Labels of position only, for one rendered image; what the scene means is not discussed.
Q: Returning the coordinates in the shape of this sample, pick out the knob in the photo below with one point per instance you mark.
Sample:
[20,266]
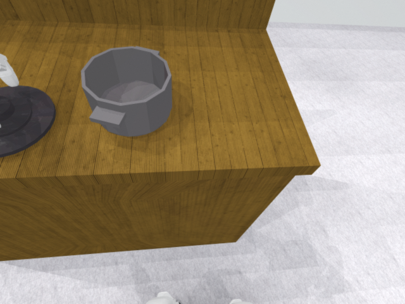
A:
[6,108]

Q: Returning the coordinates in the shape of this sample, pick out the left robot hand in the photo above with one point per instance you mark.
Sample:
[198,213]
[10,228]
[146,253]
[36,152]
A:
[7,74]

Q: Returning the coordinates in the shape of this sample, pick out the pot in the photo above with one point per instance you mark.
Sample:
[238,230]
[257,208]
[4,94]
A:
[128,89]

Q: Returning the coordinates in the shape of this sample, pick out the table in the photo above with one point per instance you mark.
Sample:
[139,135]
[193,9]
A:
[234,138]

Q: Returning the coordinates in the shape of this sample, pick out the left robot shin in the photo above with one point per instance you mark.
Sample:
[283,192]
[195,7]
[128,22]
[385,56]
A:
[164,294]

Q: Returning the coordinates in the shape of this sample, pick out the lid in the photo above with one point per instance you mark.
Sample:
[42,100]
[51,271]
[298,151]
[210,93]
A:
[33,117]

